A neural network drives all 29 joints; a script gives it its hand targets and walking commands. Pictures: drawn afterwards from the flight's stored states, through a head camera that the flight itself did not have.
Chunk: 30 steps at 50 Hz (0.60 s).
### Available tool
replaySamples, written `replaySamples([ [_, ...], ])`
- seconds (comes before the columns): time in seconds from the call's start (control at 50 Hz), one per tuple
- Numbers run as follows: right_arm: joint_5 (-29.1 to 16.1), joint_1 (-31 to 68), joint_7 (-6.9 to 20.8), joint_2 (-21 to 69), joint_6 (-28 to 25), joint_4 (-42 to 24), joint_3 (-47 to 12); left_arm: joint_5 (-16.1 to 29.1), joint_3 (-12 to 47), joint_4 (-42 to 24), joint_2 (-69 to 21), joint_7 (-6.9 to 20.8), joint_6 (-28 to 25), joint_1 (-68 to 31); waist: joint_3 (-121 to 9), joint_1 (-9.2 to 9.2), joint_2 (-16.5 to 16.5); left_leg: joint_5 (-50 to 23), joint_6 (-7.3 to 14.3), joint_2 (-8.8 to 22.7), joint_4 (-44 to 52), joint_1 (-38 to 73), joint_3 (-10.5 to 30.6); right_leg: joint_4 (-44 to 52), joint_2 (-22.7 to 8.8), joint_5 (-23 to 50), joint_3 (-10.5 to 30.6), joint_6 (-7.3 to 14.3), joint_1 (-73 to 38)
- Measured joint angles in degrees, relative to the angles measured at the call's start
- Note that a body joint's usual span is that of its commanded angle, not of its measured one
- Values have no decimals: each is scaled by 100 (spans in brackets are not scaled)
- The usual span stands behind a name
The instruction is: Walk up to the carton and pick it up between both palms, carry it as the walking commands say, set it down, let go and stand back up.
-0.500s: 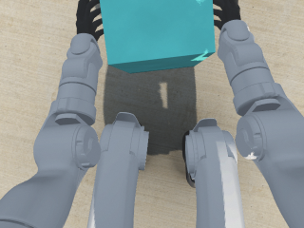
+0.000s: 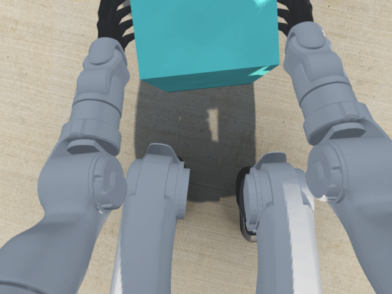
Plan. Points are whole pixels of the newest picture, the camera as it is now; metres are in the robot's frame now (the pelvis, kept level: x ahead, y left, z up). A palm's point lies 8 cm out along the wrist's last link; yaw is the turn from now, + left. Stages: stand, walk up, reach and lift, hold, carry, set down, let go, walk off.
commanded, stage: set down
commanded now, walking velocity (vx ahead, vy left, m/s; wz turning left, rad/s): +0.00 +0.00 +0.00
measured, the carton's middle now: (204, 30) +0.54 +0.04 -0.24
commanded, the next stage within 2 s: none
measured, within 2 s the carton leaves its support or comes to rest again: neither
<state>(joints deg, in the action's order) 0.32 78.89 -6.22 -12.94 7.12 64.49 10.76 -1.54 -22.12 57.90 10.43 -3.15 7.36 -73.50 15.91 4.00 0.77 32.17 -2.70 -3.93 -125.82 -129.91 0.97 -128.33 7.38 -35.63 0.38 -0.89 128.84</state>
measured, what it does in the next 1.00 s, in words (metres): stands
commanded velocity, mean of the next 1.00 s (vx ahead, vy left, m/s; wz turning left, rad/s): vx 0.00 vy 0.00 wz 0.00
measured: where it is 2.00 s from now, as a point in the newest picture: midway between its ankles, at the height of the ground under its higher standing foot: (209, 210)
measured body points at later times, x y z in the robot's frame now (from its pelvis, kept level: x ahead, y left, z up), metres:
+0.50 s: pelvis +0.00 +0.00 +0.01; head +0.36 +0.01 +0.27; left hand +0.50 +0.21 -0.18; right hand +0.54 -0.13 -0.18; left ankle +0.12 +0.12 -0.33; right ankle +0.10 -0.11 -0.33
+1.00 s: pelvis +0.00 +0.01 +0.04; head +0.34 +0.02 +0.32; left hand +0.51 +0.24 -0.11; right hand +0.56 -0.14 -0.10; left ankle +0.12 +0.12 -0.33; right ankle +0.10 -0.10 -0.33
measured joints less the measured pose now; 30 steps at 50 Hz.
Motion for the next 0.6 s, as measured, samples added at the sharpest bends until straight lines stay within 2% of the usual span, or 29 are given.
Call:
replaySamples([
  [0.28, -194, 61, 67, -126, -247, 181, -244, 160, 184, 308, 80, -21, -366, -81, 78, 0, -31, -69, 16, 27, 54, 6, -30, 46, -60, 67, 2, 5, 0],
  [0.44, -692, -20, -56, -335, -474, -37, -665, 796, 738, 570, 369, -279, -689, -123, 192, -77, -50, -155, 68, 63, 239, 7, -66, 229, -129, 137, 17, 1, -12],
  [0.6, -1076, -50, 5, -665, -549, 36, -960, 1216, 1053, 691, 676, -305, -802, -75, 98, -34, -33, -131, 144, 152, 243, -104, -117, 249, -196, 125, 3, 19, 96],
])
